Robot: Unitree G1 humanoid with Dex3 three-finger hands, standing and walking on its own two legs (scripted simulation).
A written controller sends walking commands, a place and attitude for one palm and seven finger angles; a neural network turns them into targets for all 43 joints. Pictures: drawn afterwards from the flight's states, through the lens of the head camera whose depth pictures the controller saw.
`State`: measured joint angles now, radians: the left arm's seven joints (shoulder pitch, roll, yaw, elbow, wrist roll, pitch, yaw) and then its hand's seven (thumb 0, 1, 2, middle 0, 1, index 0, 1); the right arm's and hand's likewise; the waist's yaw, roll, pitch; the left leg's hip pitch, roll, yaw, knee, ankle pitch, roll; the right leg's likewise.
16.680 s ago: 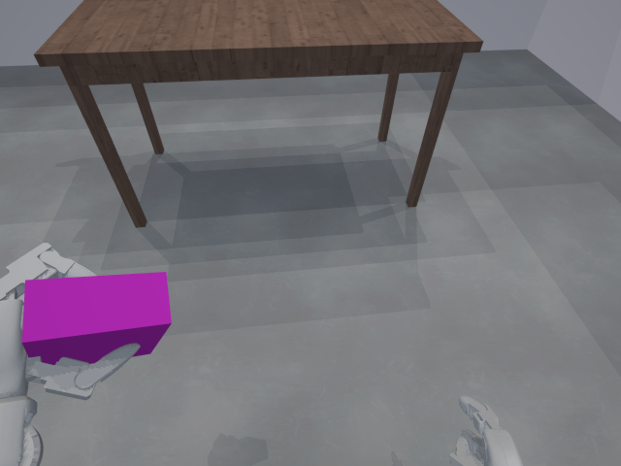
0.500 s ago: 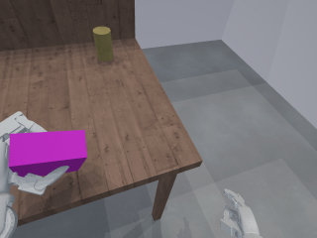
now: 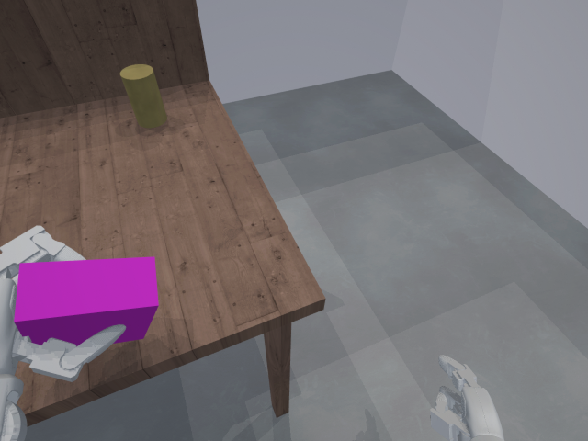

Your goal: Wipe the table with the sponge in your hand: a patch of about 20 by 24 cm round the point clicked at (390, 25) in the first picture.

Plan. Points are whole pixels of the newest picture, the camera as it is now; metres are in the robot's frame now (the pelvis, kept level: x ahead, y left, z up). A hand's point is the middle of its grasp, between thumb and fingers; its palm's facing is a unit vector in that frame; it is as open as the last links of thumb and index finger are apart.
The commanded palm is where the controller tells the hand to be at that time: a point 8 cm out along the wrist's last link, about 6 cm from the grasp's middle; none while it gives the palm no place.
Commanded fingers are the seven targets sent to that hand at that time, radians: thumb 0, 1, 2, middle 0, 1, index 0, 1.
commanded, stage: come to a stop and stand still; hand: left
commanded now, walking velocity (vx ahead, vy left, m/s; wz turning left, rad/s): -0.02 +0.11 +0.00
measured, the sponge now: (110, 305) +0.22 +0.21 +0.14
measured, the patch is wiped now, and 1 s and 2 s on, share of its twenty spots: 0.00 0.00 0.00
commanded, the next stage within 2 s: look again from close up in 1.04 s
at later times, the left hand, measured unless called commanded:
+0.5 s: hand (43, 308) +0.21 +0.27 +0.15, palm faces +0.36 -0.88 -0.32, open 9.2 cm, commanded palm +0.15 +0.31 +0.18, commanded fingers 0.00 0.10 1.30 -1.20 -1.60 -1.20 -1.60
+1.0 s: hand out of the picture +0.22 +0.34 +0.15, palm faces +0.34 -0.87 -0.36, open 9.2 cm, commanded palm +0.16 +0.37 +0.18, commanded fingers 0.00 0.10 1.30 -1.20 -1.60 -1.20 -1.60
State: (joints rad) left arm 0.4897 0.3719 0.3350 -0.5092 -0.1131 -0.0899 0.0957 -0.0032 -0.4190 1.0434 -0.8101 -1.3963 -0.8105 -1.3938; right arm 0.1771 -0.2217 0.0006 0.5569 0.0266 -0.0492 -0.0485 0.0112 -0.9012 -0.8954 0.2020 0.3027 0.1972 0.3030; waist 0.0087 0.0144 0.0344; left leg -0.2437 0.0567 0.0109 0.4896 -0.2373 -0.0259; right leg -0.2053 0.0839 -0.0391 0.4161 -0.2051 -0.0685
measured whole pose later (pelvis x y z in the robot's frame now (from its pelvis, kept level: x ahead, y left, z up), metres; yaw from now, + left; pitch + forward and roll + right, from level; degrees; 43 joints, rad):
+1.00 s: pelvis +0.00 +0.09 +0.00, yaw +0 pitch -2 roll -1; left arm 0.39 0.37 0.33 -0.46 -0.01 -0.20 0.08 0.00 -0.42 1.05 -0.81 -1.40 -0.81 -1.39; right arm 0.17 -0.14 0.05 0.57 -0.01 -0.13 0.00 0.01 -0.90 -0.89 0.21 0.30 0.20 0.30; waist 0.03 -0.06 0.08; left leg -0.22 -0.08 0.07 0.47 -0.23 0.10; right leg -0.21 -0.03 0.01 0.47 -0.24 0.00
